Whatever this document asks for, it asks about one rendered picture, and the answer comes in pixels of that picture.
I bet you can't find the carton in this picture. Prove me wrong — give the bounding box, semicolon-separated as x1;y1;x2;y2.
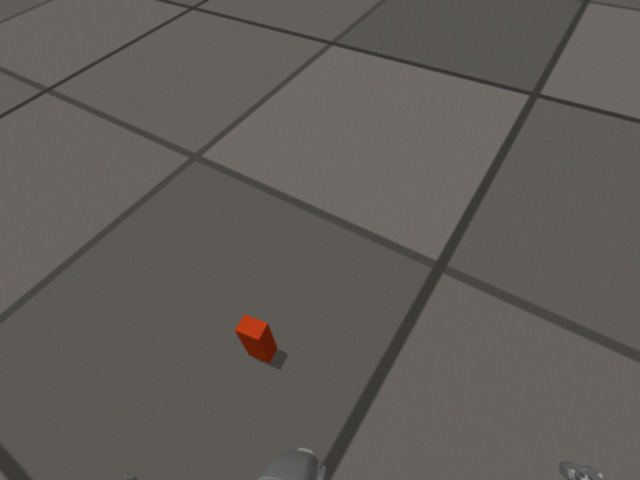
235;314;278;364

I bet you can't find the right robot hand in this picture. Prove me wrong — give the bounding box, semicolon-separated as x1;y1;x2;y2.
559;462;604;480

